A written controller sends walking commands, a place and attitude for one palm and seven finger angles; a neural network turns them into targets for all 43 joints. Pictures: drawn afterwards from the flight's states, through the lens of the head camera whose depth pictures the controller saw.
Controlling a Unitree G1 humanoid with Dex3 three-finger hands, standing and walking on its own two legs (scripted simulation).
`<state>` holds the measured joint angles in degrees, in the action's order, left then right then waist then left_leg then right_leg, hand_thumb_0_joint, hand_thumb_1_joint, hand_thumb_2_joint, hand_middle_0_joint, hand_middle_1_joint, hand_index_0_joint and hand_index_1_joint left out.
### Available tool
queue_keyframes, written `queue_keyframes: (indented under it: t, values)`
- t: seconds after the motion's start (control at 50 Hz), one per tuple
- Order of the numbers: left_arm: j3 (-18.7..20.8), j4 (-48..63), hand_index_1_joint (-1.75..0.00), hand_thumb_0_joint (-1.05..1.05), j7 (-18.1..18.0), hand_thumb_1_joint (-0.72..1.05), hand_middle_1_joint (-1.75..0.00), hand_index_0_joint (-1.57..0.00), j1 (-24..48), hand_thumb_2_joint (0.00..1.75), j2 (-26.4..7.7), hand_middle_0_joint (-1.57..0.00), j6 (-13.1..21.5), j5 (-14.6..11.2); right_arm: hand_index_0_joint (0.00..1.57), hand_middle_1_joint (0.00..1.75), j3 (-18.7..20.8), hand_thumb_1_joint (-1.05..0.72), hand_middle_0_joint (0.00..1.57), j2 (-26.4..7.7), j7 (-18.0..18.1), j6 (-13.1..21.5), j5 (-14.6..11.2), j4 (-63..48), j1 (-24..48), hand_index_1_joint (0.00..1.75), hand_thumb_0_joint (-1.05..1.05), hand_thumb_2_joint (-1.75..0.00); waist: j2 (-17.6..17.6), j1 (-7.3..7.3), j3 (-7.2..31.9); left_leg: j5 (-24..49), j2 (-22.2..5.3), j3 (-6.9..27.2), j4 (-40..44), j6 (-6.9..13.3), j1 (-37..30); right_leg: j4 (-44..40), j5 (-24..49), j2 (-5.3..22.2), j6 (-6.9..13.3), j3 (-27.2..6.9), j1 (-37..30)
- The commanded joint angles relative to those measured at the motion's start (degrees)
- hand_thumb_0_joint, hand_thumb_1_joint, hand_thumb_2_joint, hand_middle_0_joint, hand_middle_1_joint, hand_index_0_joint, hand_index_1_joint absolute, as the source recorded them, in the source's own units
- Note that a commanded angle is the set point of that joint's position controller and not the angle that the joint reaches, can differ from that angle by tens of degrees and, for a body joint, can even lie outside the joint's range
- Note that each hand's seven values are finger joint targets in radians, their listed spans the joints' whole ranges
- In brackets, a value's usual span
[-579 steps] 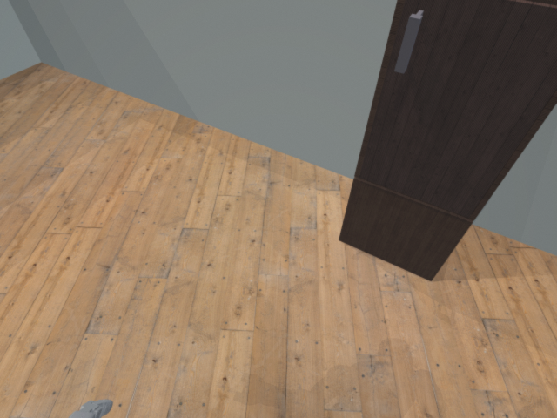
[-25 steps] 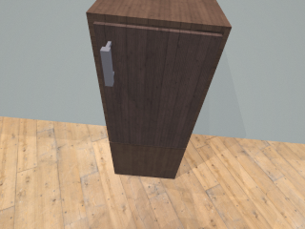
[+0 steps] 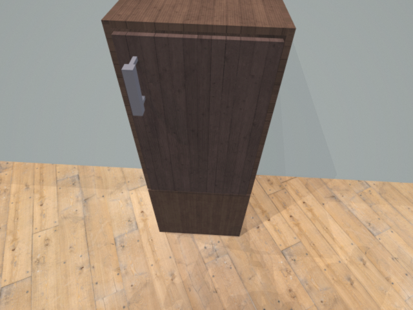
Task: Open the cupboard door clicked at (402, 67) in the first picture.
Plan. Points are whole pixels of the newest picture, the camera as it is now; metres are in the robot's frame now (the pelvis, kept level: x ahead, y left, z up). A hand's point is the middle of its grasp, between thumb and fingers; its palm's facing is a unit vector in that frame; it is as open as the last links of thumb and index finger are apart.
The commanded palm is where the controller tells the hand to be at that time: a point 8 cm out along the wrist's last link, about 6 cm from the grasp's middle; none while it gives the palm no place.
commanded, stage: come to a stop and stand still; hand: left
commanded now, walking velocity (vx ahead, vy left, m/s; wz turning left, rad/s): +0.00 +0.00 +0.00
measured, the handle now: (136, 86) +0.56 +0.21 +0.14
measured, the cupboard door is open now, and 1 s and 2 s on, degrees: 0 0 0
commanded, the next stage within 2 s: look again from close up in 0.36 s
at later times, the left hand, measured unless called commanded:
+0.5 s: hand out of the picture -0.06 +0.15 -0.18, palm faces +0.05 -0.99 -0.13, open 7.4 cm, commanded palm none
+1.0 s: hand out of the picture +0.02 +0.20 -0.16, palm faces +0.01 -0.97 -0.23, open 7.3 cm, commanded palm none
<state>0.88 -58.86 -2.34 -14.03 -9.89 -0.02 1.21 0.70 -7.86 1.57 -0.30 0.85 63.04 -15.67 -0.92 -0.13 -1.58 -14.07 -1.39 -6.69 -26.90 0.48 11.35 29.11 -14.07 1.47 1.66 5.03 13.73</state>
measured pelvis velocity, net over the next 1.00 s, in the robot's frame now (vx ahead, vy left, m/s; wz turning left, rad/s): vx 0.01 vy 0.02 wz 0.00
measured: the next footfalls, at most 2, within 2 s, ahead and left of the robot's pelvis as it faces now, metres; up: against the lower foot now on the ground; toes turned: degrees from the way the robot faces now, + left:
none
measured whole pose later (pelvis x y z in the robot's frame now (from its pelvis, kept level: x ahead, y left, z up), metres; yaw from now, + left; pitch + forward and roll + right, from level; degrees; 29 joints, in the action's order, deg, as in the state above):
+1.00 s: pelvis +0.01 +0.02 +0.00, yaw +0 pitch -1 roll +1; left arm -0.5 -62.3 -2.1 -15.9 -8.4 1.4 1.1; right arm -0.8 -9.1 1.1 1.5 1.0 62.8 -17.6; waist 1.8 0.1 -0.7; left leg -13.6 0.5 -7.4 -24.4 2.1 10.2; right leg 28.0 -13.8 3.0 0.0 4.0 13.3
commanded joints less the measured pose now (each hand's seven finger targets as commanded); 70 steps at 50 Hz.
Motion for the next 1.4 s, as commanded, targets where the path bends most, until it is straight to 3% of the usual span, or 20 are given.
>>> queue_keyframes:
  t: [0.0,0.42,0.44,0.46,0.48,0.5,0.58,0.78,1.02,1.04,1.06,1.08,1.1,1.12,1.14,1.16,1.18,1.24,1.3,1.38]
  values:
    - [0.5,1.0,-0.30,0.00,0.2,0.90,-0.30,-0.20,-4.5,0.90,-4.4,-0.20,0.7,-0.2,0.20,0.30,0.2,-0.90,0.20,-4.1,-0.2,1.0,0.0,-1.5,-3.2,0.30,0.00,-0.90,0.1,-0.38,-2.6,0.1,-5.1,6.2,7.3,0.8,3.0,-9.7,-0.5,5.7,0.7,-7.6,0.2]
    - [-0.2,-3.0,-0.30,0.00,0.2,0.90,-0.30,-0.20,-10.9,0.90,-1.1,-0.20,1.4,-0.2,0.20,0.30,-0.3,-0.90,0.20,-2.6,0.1,1.5,-0.1,0.4,-7.7,0.30,0.00,-0.90,0.8,-0.28,-3.8,-4.5,-4.7,7.0,9.6,1.0,4.9,-11.0,-2.7,4.8,0.5,-6.6,0.6]
    - [-1.1,-5.1,-0.30,0.00,-1.8,0.90,-0.30,-0.20,-13.0,0.90,-3.0,-0.20,2.2,0.5,0.20,0.30,-0.2,-0.90,0.20,-5.8,-0.7,2.0,-0.1,-3.6,0.9,0.30,0.00,-0.90,5.7,-2.64,-6.4,-0.6,-5.2,3.6,-2.2,-1.2,6.9,-9.7,9.2,7.7,0.4,-8.5,2.9]
    - [-0.5,-2.4,-0.30,0.00,-1.1,0.90,-0.30,-0.20,-9.9,0.90,-6.0,-0.20,2.3,-0.1,0.20,0.30,-0.2,-0.90,0.20,-2.6,-0.9,0.9,-0.1,-4.9,-3.5,0.30,0.00,-0.90,5.5,1.56,-0.7,-6.8,-2.0,4.6,-3.2,-1.0,3.7,-12.9,-11.9,9.7,2.4,-12.1,5.3]
    - [0.0,-1.3,-0.30,0.00,-0.8,0.90,-0.30,-0.20,-7.9,0.90,-6.4,-0.20,2.4,-0.1,0.20,0.30,-0.1,-0.90,0.20,-3.1,-1.1,0.8,0.2,-4.5,-6.9,0.30,0.00,-0.90,3.5,2.69,1.0,-6.7,-1.8,4.7,-3.8,-0.2,2.1,-11.9,-18.3,9.3,3.1,-11.6,8.5]
    - [0.2,-0.6,-0.30,0.00,-0.7,0.90,-0.30,-0.20,-6.7,0.90,-5.7,-0.20,2.5,0.1,0.20,0.30,0.1,-0.90,0.20,-2.9,-1.2,1.1,0.6,-4.5,-9.6,0.30,0.00,-0.90,5.2,3.38,2.7,-4.5,-2.4,5.1,-2.5,0.3,0.2,-8.9,-14.8,8.3,2.9,-8.7,9.2]
    - [-0.6,-1.7,-0.30,0.00,0.0,0.90,-0.30,-0.20,-8.9,0.90,-1.3,-0.20,1.8,0.1,0.20,0.30,0.1,-0.90,0.20,-4.4,-0.7,1.7,0.3,-5.8,-7.0,0.30,0.00,-0.90,3.5,0.70,-3.9,-12.6,-5.9,11.0,8.9,2.3,10.8,-3.4,-7.2,3.2,1.0,-4.4,3.7]
    - [-0.6,-1.8,-0.30,0.00,0.2,0.90,-0.30,-0.20,-7.6,0.90,-2.5,-0.20,2.1,-0.3,0.20,0.30,-0.5,-0.90,0.20,-5.6,-0.6,2.6,0.2,-3.8,-6.3,0.30,0.00,-0.90,-0.8,0.14,-3.6,-3.8,-4.9,8.7,10.1,2.2,6.0,-5.4,0.3,4.6,0.7,-6.1,0.7]
    - [-0.4,-2.5,-0.30,0.00,0.1,0.90,-0.30,-0.20,-5.5,0.90,-4.2,-0.20,2.1,-0.4,0.20,0.30,-0.8,-0.90,0.20,-5.9,-0.3,2.8,0.0,-1.0,-4.4,0.30,0.00,-0.90,0.3,-0.11,-1.2,6.3,-5.2,6.4,8.2,1.6,0.9,-6.2,7.9,5.4,0.5,-6.4,-2.4]
    - [-0.5,-4.7,-0.30,0.00,-2.1,0.90,-0.30,-0.20,-9.4,0.90,-5.6,-0.20,2.0,-0.1,0.20,0.30,0.1,-0.90,0.20,-8.7,-0.6,2.5,-0.7,-4.7,0.7,0.30,0.00,-0.90,-9.2,-1.88,-3.1,8.4,-7.3,5.0,-2.7,0.1,4.6,-6.2,22.5,7.7,-0.6,-8.2,-1.4]
    - [8.5,82.6,-0.32,0.00,-1.0,0.88,-0.32,-0.20,36.0,0.89,-19.5,-0.20,14.9,-11.3,0.20,0.30,1.4,-0.90,0.20,-17.8,1.9,10.8,-3.7,-25.2,1.2,0.30,0.00,-0.90,3.8,5.75,24.7,10.1,0.4,6.7,3.3,1.0,-9.1,-2.1,14.8,1.4,-0.2,-4.3,-5.0]
    - [6.9,69.9,-0.33,0.00,-3.1,0.85,-0.33,-0.20,8.5,0.88,-15.9,-0.20,12.5,-7.3,0.20,0.30,0.0,-0.90,0.20,-13.7,3.9,16.0,-3.3,-22.7,5.5,0.30,0.00,-0.90,14.2,-0.69,24.1,13.7,-0.7,5.9,4.4,0.7,-10.9,1.1,5.6,-0.2,1.2,-3.0,-3.6]
    - [1.5,61.6,-0.34,0.00,-4.8,0.83,-0.34,-0.21,-6.8,0.87,-4.0,-0.21,5.3,-9.4,0.20,0.30,0.6,-0.90,0.20,-10.6,3.4,17.8,-3.9,-22.0,5.9,0.30,0.00,-0.90,14.8,0.50,13.3,7.4,-1.1,6.8,6.1,-1.8,-3.5,1.6,-0.8,-0.1,0.3,0.2,1.5]
    - [-0.5,61.8,-0.36,0.00,-4.1,0.81,-0.36,-0.21,-6.1,0.86,0.3,-0.21,4.9,-11.1,0.20,0.30,0.7,-0.90,0.20,-11.3,3.4,18.7,-4.4,-21.0,4.0,0.30,0.00,-0.90,7.6,1.85,4.9,2.3,-0.3,7.5,5.4,-1.1,0.7,0.3,0.0,-0.6,-0.2,1.0,3.9]
    - [2.4,63.5,-0.37,0.00,-3.1,0.78,-0.37,-0.21,-2.8,0.85,-3.0,-0.21,7.4,-11.6,0.20,0.30,1.6,-0.90,0.20,-13.0,3.2,19.7,-3.9,-24.3,5.3,0.30,0.00,-0.90,5.5,2.90,-0.7,-1.2,0.5,8.3,2.7,-0.3,4.4,-1.1,-1.5,-0.5,-0.5,1.1,7.5]
    - [6.6,61.7,-0.39,0.00,-1.8,0.76,-0.39,-0.21,-3.6,0.84,-6.0,-0.21,10.7,-11.3,0.20,0.30,2.5,-0.90,0.20,-14.1,2.9,20.1,-2.8,-25.3,4.5,0.30,0.00,-0.90,0.1,3.15,0.6,-2.4,1.1,8.1,0.1,-0.1,7.2,-0.9,-3.8,-0.5,-0.6,1.4,9.5]
    - [7.4,56.9,-0.40,0.00,0.8,0.74,-0.40,-0.21,-12.0,0.83,-3.6,-0.21,14.0,-12.1,0.20,0.30,3.2,-0.90,0.20,-13.5,2.5,20.3,-2.2,-26.9,4.9,0.30,0.00,-0.90,-6.1,1.02,0.9,-1.6,1.2,7.6,-2.5,-0.1,10.3,0.9,-5.5,-1.1,-0.5,2.1,11.3]
    - [10.5,48.4,-0.45,0.00,11.4,0.67,-0.45,-0.22,-25.1,0.80,-1.7,-0.22,25.6,-14.8,0.20,0.30,4.9,-0.90,0.20,-13.0,-0.1,19.6,-1.9,-31.6,7.4,0.30,0.00,-0.90,-12.6,-3.13,3.8,0.9,2.4,5.3,-11.8,-1.1,19.6,9.2,-4.0,-1.2,-0.2,0.8,14.6]
    - [15.8,49.9,-0.50,0.00,23.1,0.60,-0.50,-0.22,-24.1,0.77,-8.1,-0.22,36.4,-16.2,0.20,0.30,6.2,-0.90,0.20,-14.1,-2.3,19.2,-1.9,-36.2,8.6,0.30,0.00,-0.90,-3.1,-3.79,9.1,2.8,3.4,4.4,-20.4,-1.1,24.8,16.4,2.7,0.1,0.8,-3.5,14.9]
    - [19.7,62.7,-0.55,0.00,27.0,0.50,-0.55,-0.23,-16.8,0.73,-10.8,-0.23,31.9,-21.9,0.20,0.30,5.4,-0.90,0.20,-13.8,-0.9,17.4,-3.2,-42.5,9.3,0.30,0.00,-0.90,0.8,-3.57,18.6,3.7,3.9,3.3,-23.1,0.1,24.9,16.8,4.1,0.5,-0.7,-6.6,12.8]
